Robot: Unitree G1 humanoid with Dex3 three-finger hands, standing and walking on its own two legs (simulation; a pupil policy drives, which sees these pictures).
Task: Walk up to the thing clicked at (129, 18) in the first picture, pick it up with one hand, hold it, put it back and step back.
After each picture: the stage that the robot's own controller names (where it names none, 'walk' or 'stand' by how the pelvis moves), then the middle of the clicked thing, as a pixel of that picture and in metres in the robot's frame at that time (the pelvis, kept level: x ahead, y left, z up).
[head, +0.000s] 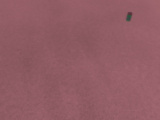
stand; (129, 16) +1.98 -0.67 -0.72
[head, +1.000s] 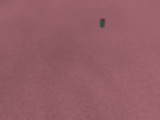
walk; (102, 23) +1.92 -0.16 -0.69
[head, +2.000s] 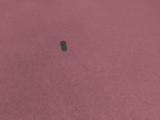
walk; (63, 46) +1.30 +0.30 -0.71
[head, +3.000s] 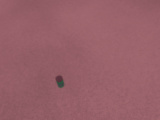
walk; (60, 81) +0.83 +0.30 -0.72
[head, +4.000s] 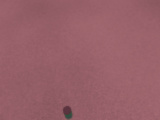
walk; (67, 112) +0.51 +0.19 -0.71
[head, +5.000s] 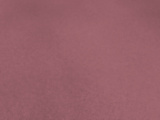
stand; out of the picture +0.37 +0.18 -0.71
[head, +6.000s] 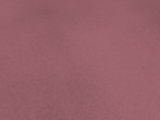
stand; out of the picture +0.35 +0.14 -0.72
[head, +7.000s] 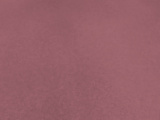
stand; out of the picture +0.36 +0.10 -0.72
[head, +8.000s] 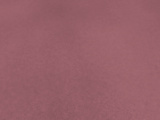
stand; out of the picture +0.39 +0.11 -0.72
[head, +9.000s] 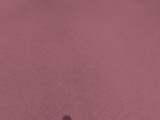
stand; out of the picture +0.42 +0.12 -0.71
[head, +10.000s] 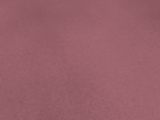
stand; out of the picture +0.35 +0.15 -0.72
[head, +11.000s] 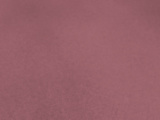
stand; out of the picture +0.34 +0.15 -0.72
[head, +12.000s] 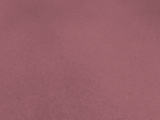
stand; out of the picture +0.37 +0.16 -0.72
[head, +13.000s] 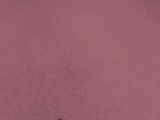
stand; out of the picture +0.35 +0.15 -0.71
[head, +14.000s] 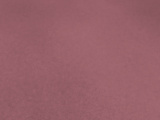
stand; out of the picture +0.29 +0.13 -0.71
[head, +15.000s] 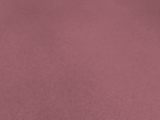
stand; out of the picture +0.32 +0.13 -0.72
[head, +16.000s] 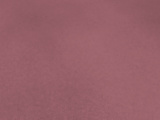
stand; out of the picture +0.31 +0.13 -0.73
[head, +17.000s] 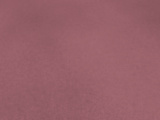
stand; out of the picture +0.31 +0.14 -0.73
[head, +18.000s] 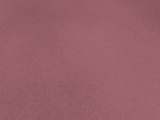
go down; out of the picture +0.31 +0.14 -0.72
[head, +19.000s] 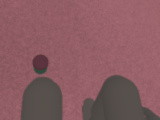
go down; (40, 65) +0.42 +0.14 -0.31
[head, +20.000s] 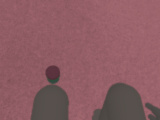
approach; (53, 75) +0.41 +0.12 -0.32
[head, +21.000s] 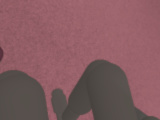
close in; out of the picture +0.43 +0.17 -0.23
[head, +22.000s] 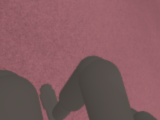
close; out of the picture +0.42 +0.19 -0.23
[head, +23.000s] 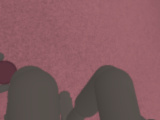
lift; (0, 72) +0.33 +0.20 -0.18
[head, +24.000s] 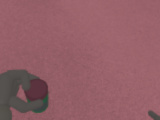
lift; (37, 96) +0.30 +0.16 -0.01
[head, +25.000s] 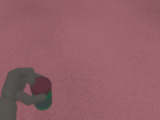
hold; (42, 94) +0.32 +0.15 +0.00
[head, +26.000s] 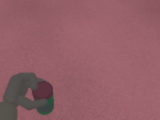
hold; (44, 98) +0.31 +0.15 -0.01
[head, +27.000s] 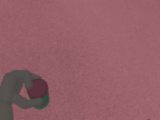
crouch; (39, 94) +0.32 +0.15 -0.07
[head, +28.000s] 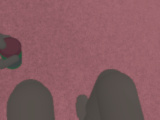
lower; (11, 54) +0.43 +0.18 -0.16
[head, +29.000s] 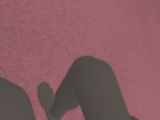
lower; out of the picture +0.43 +0.22 -0.24
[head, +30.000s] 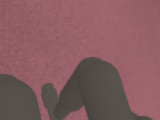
lower; out of the picture +0.43 +0.22 -0.24
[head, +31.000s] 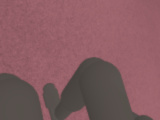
lower; out of the picture +0.42 +0.21 -0.24
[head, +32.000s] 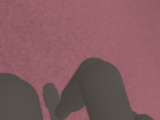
lower; out of the picture +0.42 +0.21 -0.24
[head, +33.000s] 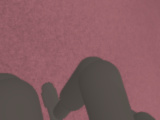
open; out of the picture +0.41 +0.20 -0.25
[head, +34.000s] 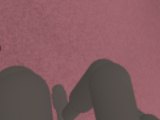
stand; out of the picture +0.41 +0.19 -0.23
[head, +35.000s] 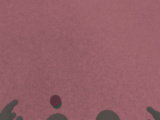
stand; (56, 102) +0.37 +0.14 -0.53
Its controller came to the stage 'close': yes
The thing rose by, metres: 0.70
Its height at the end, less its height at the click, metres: +0.00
